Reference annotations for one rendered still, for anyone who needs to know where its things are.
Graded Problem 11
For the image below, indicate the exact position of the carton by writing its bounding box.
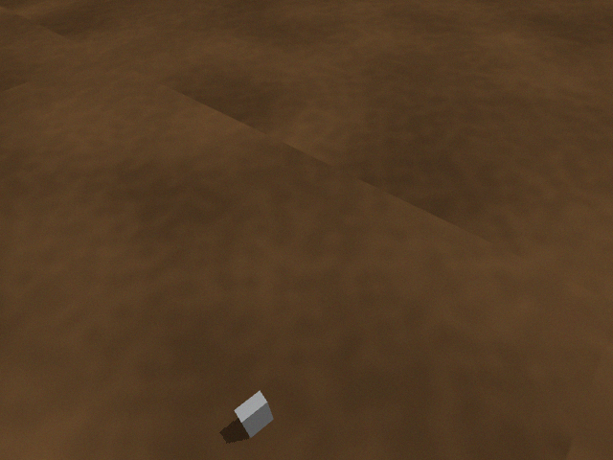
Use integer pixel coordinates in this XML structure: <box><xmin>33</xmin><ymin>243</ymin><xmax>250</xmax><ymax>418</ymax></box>
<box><xmin>234</xmin><ymin>391</ymin><xmax>274</xmax><ymax>438</ymax></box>

